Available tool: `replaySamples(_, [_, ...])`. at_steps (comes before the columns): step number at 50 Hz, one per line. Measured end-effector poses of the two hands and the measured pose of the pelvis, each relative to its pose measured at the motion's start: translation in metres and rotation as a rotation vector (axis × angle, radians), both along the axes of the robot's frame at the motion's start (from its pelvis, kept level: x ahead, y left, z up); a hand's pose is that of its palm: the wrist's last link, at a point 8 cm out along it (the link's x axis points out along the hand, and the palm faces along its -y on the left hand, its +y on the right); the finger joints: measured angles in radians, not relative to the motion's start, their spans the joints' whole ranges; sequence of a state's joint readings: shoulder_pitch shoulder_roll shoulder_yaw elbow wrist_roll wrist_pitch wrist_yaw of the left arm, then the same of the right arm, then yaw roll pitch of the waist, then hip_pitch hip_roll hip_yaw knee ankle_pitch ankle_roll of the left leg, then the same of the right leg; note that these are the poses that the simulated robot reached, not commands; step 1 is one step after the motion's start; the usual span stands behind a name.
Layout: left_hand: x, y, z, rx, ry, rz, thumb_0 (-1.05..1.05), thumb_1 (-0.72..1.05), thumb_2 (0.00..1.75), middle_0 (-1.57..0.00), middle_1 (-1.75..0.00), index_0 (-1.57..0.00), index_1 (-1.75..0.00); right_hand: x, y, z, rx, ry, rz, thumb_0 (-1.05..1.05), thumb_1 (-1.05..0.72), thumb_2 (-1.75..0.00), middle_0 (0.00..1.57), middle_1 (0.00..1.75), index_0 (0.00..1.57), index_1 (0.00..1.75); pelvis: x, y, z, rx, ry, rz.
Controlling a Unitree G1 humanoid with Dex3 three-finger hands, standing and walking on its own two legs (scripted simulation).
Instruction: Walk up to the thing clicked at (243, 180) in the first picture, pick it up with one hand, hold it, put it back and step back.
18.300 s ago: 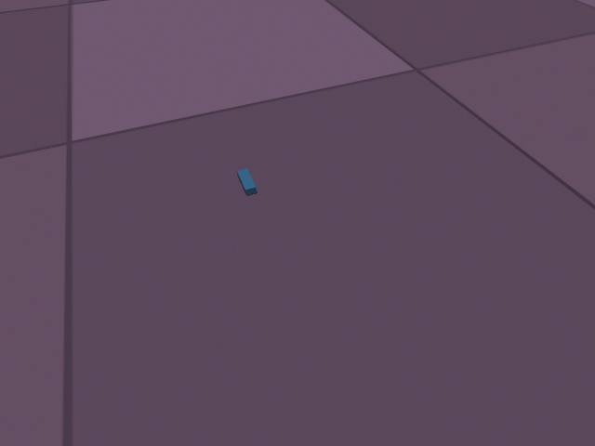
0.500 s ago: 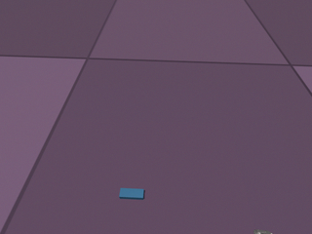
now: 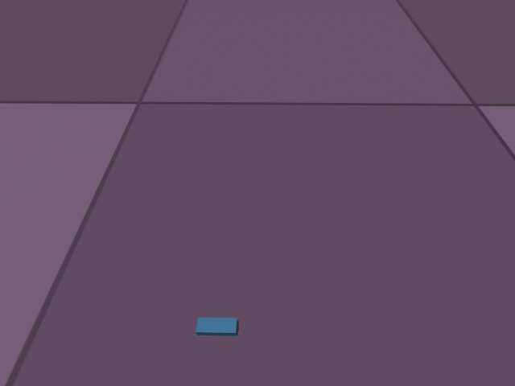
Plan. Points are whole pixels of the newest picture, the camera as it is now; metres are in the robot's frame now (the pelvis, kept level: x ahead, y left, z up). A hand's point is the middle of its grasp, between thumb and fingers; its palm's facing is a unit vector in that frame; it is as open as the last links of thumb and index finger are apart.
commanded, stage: stand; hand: left
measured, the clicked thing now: (217, 326) +0.43 +0.19 -0.76
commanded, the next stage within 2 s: walk up in 1.98 s
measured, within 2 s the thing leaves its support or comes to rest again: neither
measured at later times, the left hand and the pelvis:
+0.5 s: hand out of the picture +0.08 +0.25 -0.16, palm faces -0.02 -0.94 -0.34, open 7.4 cm; pelvis +0.01 +0.00 +0.00, yaw +0 degrees
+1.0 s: hand out of the picture +0.07 +0.26 -0.16, palm faces -0.02 -0.94 -0.34, open 7.4 cm; pelvis +0.01 +0.00 +0.00, yaw +0 degrees
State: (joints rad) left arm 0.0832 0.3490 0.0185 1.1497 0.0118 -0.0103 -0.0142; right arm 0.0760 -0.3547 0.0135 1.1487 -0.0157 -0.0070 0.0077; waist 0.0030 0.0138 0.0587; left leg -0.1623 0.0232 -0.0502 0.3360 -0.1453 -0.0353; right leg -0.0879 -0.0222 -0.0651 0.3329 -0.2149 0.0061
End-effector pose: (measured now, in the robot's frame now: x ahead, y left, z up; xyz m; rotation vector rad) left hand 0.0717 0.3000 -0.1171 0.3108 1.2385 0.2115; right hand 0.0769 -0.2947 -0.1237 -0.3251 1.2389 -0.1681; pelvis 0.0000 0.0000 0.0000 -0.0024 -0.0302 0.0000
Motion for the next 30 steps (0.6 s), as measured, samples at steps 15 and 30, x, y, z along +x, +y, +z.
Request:
replaySamples(15, [0.01, -0.0034, -0.0006, -0.006, -0.01, -0.012, 0.0, 0.9, 0.9, -0.2, -0.3, -0.2, -0.3, 0.0031, -0.0023, 0.0025, -0.007, -0.003, -0.007, 0.01, -0.91, -0.89, 0.2, 0.3, 0.2, 0.3, 0.0048, -0.0009, 0.0006, 0.0, 0.001, -0.003])
replaySamples(30, [0.0024, -0.0008, -0.0013, -0.005, 0.002, -0.005, 0.0, 0.9, 0.9, -0.2, -0.3, -0.2, -0.3, 0.0045, 0.0007, 0.0032, -0.005, -0.008, -0.003, 0.01, -0.91, -0.89, 0.2, 0.3, 0.2, 0.3, 0.0052, 0.0005, 0.0009, 0.0, -0.003, -0.004])
